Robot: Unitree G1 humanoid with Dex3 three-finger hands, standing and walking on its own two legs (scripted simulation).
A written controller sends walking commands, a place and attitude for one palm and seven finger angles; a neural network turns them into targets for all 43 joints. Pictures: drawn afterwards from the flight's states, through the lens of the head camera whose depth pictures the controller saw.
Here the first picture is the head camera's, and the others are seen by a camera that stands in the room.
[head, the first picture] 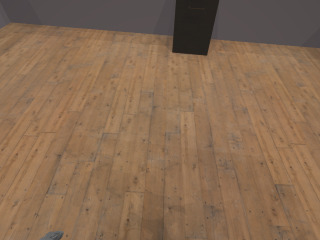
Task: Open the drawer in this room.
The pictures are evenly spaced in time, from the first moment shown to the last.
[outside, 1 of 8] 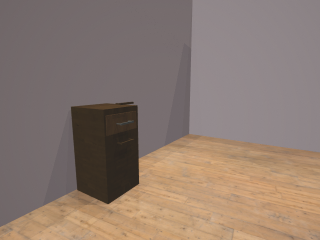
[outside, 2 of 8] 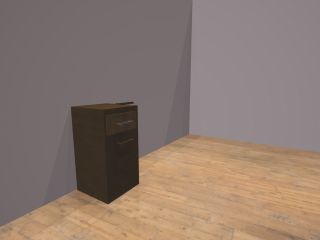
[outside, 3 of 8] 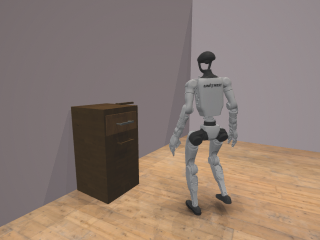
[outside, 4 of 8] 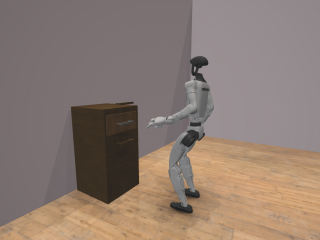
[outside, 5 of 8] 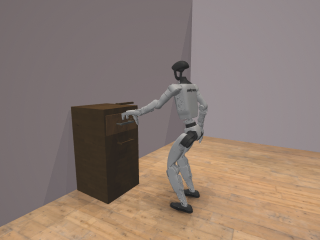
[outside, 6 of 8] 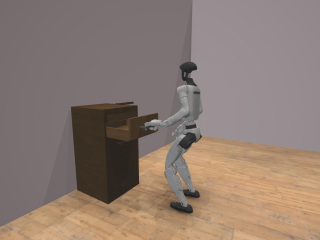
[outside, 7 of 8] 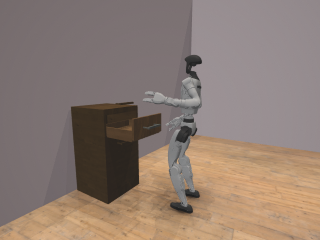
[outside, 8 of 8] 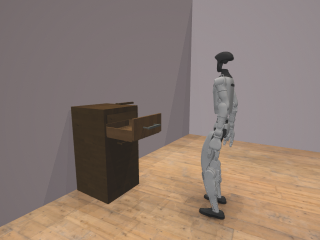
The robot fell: no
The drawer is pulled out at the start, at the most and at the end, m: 0.00 0.30 0.30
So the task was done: yes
